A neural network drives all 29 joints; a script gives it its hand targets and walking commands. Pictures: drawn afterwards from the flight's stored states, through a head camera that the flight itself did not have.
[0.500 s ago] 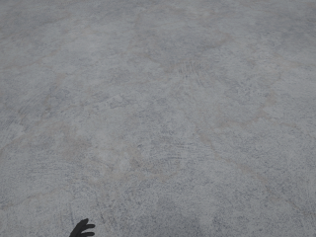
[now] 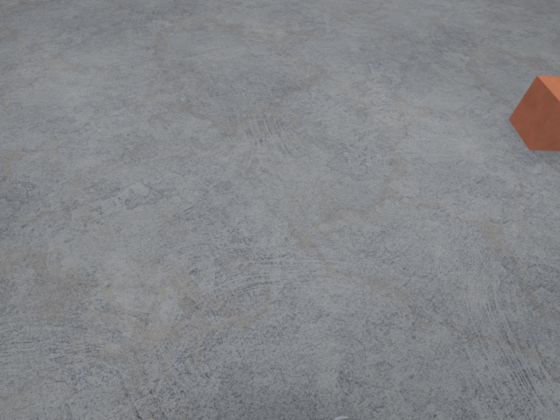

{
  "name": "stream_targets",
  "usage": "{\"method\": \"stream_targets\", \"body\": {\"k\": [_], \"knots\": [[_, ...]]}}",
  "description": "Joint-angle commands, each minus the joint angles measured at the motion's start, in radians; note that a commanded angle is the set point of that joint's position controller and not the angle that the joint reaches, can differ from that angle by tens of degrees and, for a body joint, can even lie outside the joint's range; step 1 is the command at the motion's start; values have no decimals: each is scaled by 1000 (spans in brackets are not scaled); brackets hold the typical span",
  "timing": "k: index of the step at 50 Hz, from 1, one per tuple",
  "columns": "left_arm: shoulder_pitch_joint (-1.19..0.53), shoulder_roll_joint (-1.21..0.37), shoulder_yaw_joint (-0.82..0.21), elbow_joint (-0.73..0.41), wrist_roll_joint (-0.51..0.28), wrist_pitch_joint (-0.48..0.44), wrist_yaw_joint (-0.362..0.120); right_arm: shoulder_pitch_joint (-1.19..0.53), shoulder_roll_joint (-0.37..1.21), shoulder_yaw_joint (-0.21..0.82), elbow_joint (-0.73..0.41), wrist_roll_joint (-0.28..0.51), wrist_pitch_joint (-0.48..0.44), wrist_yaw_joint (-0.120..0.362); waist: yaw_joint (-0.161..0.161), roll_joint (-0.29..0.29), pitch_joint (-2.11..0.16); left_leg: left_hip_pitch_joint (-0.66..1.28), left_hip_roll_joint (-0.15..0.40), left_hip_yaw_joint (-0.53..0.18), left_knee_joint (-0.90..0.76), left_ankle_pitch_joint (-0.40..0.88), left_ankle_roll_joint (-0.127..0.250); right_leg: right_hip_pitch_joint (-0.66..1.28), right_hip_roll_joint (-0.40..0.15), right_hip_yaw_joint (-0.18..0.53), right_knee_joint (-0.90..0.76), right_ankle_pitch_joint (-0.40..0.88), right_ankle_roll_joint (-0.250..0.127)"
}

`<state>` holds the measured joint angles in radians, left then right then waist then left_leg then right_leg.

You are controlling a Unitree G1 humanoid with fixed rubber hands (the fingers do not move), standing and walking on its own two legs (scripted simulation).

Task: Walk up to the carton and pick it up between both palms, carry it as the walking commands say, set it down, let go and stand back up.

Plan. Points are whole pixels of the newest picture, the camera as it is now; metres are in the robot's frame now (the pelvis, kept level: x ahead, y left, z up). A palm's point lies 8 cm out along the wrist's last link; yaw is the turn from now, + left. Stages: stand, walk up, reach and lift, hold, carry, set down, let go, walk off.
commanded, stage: walk up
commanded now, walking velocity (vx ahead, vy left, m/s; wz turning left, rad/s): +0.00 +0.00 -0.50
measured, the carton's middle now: (553, 114) +1.75 -1.50 -0.63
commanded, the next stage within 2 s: none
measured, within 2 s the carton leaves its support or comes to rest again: neither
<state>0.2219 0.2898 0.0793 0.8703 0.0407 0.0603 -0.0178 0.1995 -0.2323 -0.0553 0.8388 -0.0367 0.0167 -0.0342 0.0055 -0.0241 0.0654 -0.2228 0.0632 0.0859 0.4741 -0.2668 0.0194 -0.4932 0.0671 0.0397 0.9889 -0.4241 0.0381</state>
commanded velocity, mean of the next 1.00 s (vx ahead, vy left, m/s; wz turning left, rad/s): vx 0.29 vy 0.03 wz -0.49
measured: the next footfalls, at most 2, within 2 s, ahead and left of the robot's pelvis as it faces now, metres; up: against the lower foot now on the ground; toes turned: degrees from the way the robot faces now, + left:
right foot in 0.28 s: +0.02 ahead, -0.15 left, +0.00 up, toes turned -14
left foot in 0.76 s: +0.24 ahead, +0.09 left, +0.00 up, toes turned -17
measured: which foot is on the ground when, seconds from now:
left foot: down 0.00-0.30, up 0.32-0.74, down 0.76-1.00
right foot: up 0.00-0.26, down 0.28-0.74, up 0.76-1.00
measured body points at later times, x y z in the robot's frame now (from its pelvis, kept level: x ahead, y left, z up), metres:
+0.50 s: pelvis +0.02 -0.04 +0.01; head +0.03 -0.09 +0.46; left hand +0.15 +0.21 -0.10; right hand +0.02 -0.32 -0.14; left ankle +0.07 +0.14 -0.66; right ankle -0.02 -0.14 -0.74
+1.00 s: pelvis +0.21 -0.06 +0.00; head +0.25 -0.04 +0.45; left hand +0.44 +0.09 -0.15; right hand +0.05 -0.28 -0.12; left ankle +0.20 +0.10 -0.74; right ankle +0.19 -0.23 -0.66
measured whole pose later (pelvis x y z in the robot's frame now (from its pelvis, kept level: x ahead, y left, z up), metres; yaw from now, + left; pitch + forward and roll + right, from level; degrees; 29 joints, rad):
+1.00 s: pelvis +0.21 -0.06 +0.00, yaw -29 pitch +1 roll -1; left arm 0.14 0.27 0.07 0.87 0.04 0.00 -0.09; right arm 0.43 -0.23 -0.05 0.97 -0.02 -0.10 -0.01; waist -0.04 -0.07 0.03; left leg -0.05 0.13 0.18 0.37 -0.32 -0.07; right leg -0.66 -0.04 0.03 1.10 -0.10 0.00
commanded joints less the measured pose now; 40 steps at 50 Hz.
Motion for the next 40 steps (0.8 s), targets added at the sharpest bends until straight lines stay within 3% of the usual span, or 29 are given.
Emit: {"method": "stream_targets", "body": {"k": [1,5,7,9,12,13,14,15,16,17,18,19,20,22,24,25,26,27,28,30,32,34,35,36,37,38,39,40], "knots": [[-27,69,22,-57,-8,-2,-22,-11,-125,-29,-46,-6,-22,-8,-13,177,-58,58,227,-106,-114,407,96,-67,-46,-60,132,38,19],[-114,41,4,-88,-19,10,-27,81,-161,-44,-31,0,-24,-7,-57,232,-54,115,256,-113,-126,330,107,-64,-70,-86,-27,32,22],[-146,20,2,-94,-41,12,-30,106,-165,-41,7,8,-22,-5,-70,244,-46,107,267,-62,-113,440,100,-37,-73,-93,-150,7,4],[-151,25,0,-99,-45,8,-29,99,-190,-50,13,11,-21,3,-62,253,-73,99,282,-45,-92,506,92,34,-74,-119,-238,-11,-10],[-130,43,-2,-107,-40,3,-24,93,-204,-60,8,12,-15,13,-45,240,-81,89,298,-43,-51,465,64,118,-75,-133,-385,12,-22],[-106,50,-2,-104,-37,-3,-20,90,-203,-62,6,14,-13,17,-26,208,-83,62,290,-22,-13,437,34,182,-79,-131,-489,104,-27],[-48,69,5,-88,-32,-13,-13,97,-192,-65,8,10,-12,23,2,135,-117,-9,253,18,82,344,-4,318,-98,-90,-608,211,-34],[52,113,12,-74,-32,-29,1,84,-131,-56,-12,2,-9,38,59,-41,-200,-208,129,96,281,-72,-43,528,-295,157,-718,170,-75],[214,235,55,-23,-41,-22,28,39,-121,-57,-71,-20,15,61,129,-161,-212,-499,18,49,505,-357,-79,594,-574,627,-825,-121,-203],[201,238,66,-11,-34,-22,41,1,-121,-58,-82,-36,29,71,105,-116,-164,-572,75,-50,608,-286,-82,580,-581,628,-850,-246,-220],[129,181,59,-27,-27,-30,43,-36,-124,-56,-86,-31,29,76,79,-82,-109,-557,91,-84,606,-176,-88,508,-515,514,-824,-207,-200],[55,135,38,-45,-33,-42,41,-23,-115,-59,-75,-15,23,77,39,-78,-76,-490,95,-98,544,-71,-99,448,-433,390,-816,-63,-172],[18,115,29,-51,-45,-55,43,10,-111,-61,-68,-11,21,78,10,-123,-74,-449,87,-97,502,-5,-117,442,-365,325,-829,-24,-153],[36,98,20,-44,-49,-73,46,46,-103,-61,-61,-10,21,89,8,-125,-68,-409,65,-76,498,47,-135,424,-321,255,-830,83,-147],[77,104,20,-45,-47,-82,48,36,-97,-55,-71,-11,20,95,16,-129,-45,-403,54,-69,471,69,-145,416,-312,230,-820,179,-143],[96,110,21,-45,-44,-86,47,23,-95,-52,-76,-10,18,94,23,-143,-34,-398,50,-68,452,82,-149,406,-303,221,-824,164,-142],[114,117,22,-43,-39,-93,42,10,-91,-46,-75,-5,9,93,34,-171,-26,-392,45,-59,420,89,-153,389,-288,218,-844,64,-143],[120,129,27,-28,-29,-105,27,-2,-93,-41,-73,1,-8,98,40,-249,-32,-367,32,-35,383,75,-151,354,-267,221,-880,-137,-149],[120,128,26,-30,-25,-112,21,-35,-98,-39,-78,3,-17,99,53,-258,7,-358,29,-23,351,72,-155,323,-272,233,-903,-154,-156],[143,129,25,-13,-25,-120,17,-97,-94,-33,-89,1,-28,96,66,-217,39,-333,18,-15,262,63,-153,311,-275,246,-907,-123,-170],[146,139,27,-1,-25,-124,15,-135,-84,-26,-97,3,-37,93,71,-211,32,-277,-1,-1,168,27,-141,311,-263,233,-879,-85,-184],[97,132,22,-2,-21,-123,7,-84,-75,-18,-82,15,-50,83,30,-247,-7,-95,-27,12,90,-7,-125,237,-225,215,-832,-72,-187],[82,136,23,-3,-17,-120,4,-20,-83,-21,-59,23,-58,68,0,-227,-18,17,-34,17,59,-3,-120,183,-218,220,-783,-67,-187],[65,137,22,-4,-16,-116,3,71,-97,-25,-29,27,-67,51,-48,-152,-31,176,-30,31,-18,39,-112,101,-190,194,-685,-74,-173],[54,105,14,-12,-12,-118,5,167,-140,-35,-5,23,-77,36,-102,-34,-60,355,22,3,-52,7,-105,-14,-134,159,-534,-50,-154],[49,21,-7,-33,-7,-126,6,304,-229,-49,1,6,-89,26,-163,214,-123,475,264,-269,-197,-275,-81,-124,-50,80,-178,-97,-130],[23,-57,-25,-74,16,-130,4,382,-337,-66,25,-1,-90,12,-162,325,-118,451,509,-634,-329,-409,-22,-310,-9,75,73,-161,-105],[21,-17,-10,-73,13,-121,-3,306,-304,-60,44,7,-84,9,-111,287,-54,292,525,-708,-378,-575,46,-332,-102,127,194,-14,-98]]}}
